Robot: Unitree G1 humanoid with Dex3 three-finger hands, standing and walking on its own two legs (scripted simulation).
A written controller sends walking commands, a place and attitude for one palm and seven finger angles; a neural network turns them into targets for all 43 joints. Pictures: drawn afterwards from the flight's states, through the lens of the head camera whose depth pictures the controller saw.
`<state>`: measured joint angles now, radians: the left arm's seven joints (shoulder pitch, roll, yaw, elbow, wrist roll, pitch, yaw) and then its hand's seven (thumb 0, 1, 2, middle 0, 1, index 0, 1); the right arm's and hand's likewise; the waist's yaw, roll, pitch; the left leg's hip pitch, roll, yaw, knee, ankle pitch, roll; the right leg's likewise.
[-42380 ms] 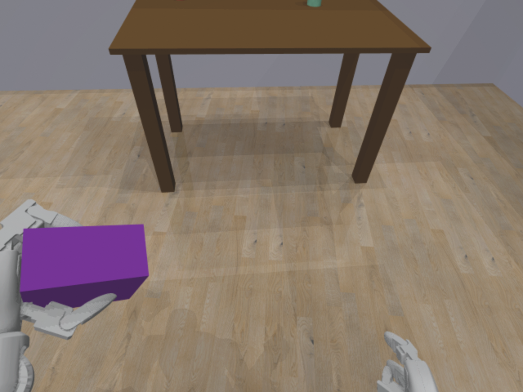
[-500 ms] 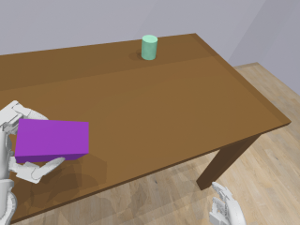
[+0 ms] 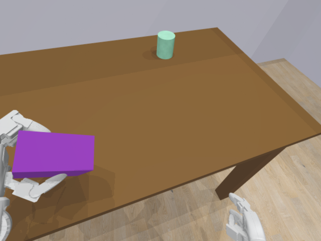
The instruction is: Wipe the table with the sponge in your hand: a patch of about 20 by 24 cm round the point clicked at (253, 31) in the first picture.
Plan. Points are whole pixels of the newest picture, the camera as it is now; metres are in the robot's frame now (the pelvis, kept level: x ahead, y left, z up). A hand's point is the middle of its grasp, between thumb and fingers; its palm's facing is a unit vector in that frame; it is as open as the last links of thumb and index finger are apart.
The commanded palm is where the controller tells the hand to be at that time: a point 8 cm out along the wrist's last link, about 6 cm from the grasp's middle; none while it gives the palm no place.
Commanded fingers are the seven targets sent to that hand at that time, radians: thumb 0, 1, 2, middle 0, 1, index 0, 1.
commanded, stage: look again from close up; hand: left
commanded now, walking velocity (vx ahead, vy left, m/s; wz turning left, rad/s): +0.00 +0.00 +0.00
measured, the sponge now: (64, 157) +0.24 +0.21 +0.13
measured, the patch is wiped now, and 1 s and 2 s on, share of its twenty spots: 0.00 0.00 0.00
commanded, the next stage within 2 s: come to a stop and stand still in 0.30 s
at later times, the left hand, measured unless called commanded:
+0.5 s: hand (50, 170) +0.20 +0.22 +0.15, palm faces +0.36 -0.85 -0.38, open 10.3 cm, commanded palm +0.15 +0.25 +0.17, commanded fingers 0.00 0.10 1.30 -1.20 -1.60 -1.20 -1.60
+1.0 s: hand (44, 162) +0.22 +0.24 +0.14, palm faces +0.28 -0.87 -0.42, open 10.3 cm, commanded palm +0.16 +0.28 +0.17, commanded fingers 0.00 0.10 1.30 -1.20 -1.60 -1.20 -1.60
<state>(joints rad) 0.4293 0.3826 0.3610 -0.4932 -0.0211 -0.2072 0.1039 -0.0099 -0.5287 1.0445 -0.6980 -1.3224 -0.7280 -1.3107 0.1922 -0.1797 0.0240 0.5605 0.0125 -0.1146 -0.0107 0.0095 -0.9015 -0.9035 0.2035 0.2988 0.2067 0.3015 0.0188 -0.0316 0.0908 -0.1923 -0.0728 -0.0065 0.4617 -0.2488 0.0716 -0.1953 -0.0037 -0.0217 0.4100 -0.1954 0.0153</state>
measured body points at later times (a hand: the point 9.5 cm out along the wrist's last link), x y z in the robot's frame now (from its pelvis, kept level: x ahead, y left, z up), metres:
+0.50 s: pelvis -0.02 -0.03 +0.00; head +0.00 -0.02 +0.45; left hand +0.18 +0.26 +0.17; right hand +0.16 -0.26 -0.07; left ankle +0.00 +0.06 -0.74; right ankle +0.01 -0.13 -0.74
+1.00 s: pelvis -0.01 +0.00 +0.00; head +0.02 +0.02 +0.45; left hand +0.20 +0.28 +0.16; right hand +0.16 -0.22 -0.08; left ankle +0.00 +0.06 -0.74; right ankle +0.01 -0.13 -0.74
